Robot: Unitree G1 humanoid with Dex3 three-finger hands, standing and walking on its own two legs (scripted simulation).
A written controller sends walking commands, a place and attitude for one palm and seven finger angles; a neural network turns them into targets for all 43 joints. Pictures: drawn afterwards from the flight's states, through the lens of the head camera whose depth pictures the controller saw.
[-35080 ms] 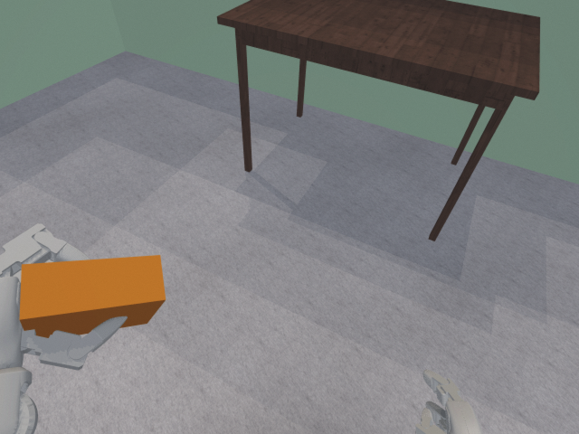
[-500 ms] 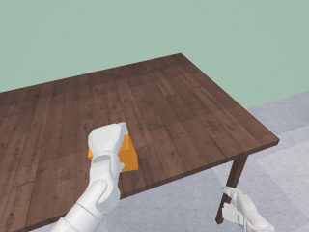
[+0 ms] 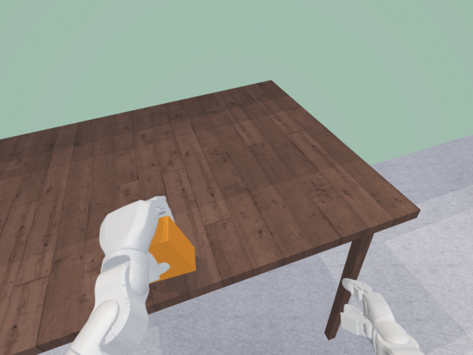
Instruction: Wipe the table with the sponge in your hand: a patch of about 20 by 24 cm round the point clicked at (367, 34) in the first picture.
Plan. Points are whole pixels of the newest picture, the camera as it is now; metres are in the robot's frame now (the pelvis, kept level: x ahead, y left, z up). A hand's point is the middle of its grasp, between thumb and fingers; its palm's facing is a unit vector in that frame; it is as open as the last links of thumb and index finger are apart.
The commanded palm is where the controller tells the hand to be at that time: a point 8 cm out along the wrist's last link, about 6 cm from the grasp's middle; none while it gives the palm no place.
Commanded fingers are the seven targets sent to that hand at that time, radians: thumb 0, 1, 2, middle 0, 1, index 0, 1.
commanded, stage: slide back across to the middle lane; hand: left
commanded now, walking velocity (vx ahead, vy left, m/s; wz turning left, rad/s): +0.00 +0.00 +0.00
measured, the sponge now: (159, 257) +0.26 +0.18 +0.05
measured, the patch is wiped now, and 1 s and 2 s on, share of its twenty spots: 1.00 1.00 1.00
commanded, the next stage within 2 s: wipe forward along the middle lane in 0.18 s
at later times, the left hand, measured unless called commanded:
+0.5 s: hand (118, 245) +0.25 +0.24 +0.09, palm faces +0.10 -0.17 -0.98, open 8.9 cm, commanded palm +0.23 +0.24 +0.14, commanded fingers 0.00 0.10 1.30 -1.20 -1.60 -1.20 -1.60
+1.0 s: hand (122, 224) +0.30 +0.26 +0.09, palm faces +0.04 -0.10 -0.99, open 8.9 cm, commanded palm +0.27 +0.26 +0.12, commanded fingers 0.00 0.10 1.30 -1.20 -1.60 -1.20 -1.60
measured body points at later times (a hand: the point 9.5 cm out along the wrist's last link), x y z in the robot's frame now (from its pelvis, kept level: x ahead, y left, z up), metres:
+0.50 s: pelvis -0.01 +0.01 +0.00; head -0.03 -0.04 +0.45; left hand +0.24 +0.25 +0.14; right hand +0.24 -0.20 -0.08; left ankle -0.02 +0.13 -0.74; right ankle +0.00 -0.07 -0.74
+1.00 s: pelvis +0.00 +0.01 +0.00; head -0.02 -0.03 +0.45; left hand +0.30 +0.26 +0.14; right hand +0.23 -0.19 -0.09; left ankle -0.02 +0.13 -0.74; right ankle +0.00 -0.07 -0.74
